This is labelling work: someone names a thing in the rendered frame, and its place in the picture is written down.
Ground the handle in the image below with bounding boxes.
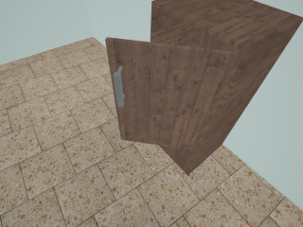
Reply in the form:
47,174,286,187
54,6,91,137
113,66,125,108

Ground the cupboard door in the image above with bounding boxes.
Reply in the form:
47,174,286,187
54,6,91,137
105,37,239,150

